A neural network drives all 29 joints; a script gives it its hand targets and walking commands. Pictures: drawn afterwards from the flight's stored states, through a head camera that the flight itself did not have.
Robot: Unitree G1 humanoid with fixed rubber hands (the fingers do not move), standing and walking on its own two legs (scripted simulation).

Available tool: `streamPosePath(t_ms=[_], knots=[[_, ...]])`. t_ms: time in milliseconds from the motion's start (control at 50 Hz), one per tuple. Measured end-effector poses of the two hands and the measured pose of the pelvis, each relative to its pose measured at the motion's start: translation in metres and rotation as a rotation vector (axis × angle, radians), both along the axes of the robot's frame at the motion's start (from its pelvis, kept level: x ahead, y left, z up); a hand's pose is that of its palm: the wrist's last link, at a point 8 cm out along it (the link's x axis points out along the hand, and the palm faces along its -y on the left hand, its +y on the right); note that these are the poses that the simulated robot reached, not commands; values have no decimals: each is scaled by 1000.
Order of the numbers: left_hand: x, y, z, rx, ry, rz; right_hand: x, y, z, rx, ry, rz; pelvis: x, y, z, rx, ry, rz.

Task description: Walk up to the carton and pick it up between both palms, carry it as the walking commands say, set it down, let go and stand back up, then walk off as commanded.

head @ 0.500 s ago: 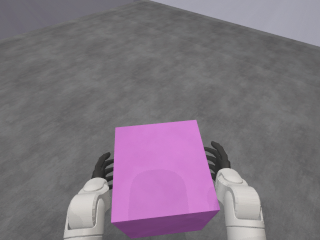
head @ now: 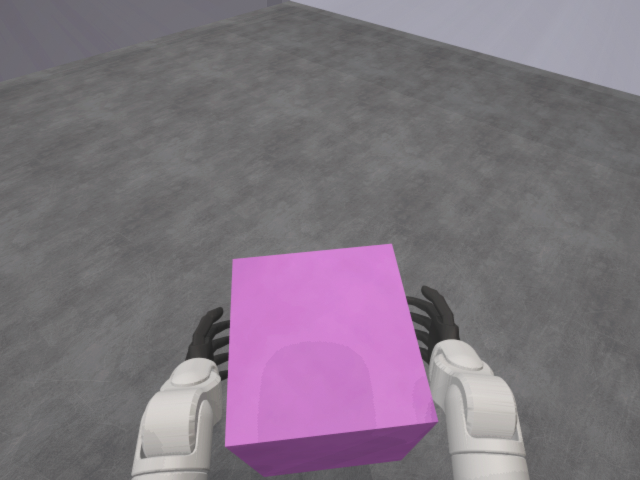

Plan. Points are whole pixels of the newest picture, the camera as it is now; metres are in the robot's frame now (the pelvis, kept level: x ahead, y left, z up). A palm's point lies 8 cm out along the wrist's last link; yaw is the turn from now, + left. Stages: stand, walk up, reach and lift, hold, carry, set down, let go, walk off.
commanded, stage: carry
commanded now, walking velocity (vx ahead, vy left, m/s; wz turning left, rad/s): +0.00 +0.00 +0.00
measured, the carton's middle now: (323, 367) +0.28 +0.00 -0.01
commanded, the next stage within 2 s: none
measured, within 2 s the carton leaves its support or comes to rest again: neither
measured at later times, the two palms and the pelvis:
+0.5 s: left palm (203, 372) +0.25 +0.14 +0.03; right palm (441, 352) +0.27 -0.15 +0.05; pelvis +0.00 +0.00 +0.00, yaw +0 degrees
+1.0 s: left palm (205, 373) +0.25 +0.14 +0.03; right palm (442, 355) +0.27 -0.15 +0.04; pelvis +0.00 +0.00 +0.00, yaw +0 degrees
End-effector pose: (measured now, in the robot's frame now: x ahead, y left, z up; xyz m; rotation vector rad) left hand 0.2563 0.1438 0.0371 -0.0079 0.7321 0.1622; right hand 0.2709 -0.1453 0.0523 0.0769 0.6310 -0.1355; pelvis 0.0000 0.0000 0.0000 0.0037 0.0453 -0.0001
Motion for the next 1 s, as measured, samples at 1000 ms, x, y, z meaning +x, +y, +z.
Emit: streamPosePath(t_ms=[1000], knots=[[-1, -2, -8, 10, 4, -11, -3, -2, -11, 1, 8, -3, -2, -1, 0, 1, -1, 0]])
